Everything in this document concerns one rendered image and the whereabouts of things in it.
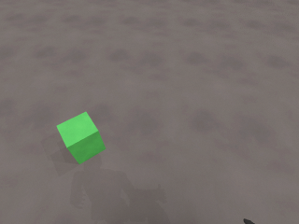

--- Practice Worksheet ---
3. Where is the carton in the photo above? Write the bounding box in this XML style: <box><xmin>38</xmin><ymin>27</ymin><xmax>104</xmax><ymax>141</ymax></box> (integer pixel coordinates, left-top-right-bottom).
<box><xmin>56</xmin><ymin>112</ymin><xmax>106</xmax><ymax>164</ymax></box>

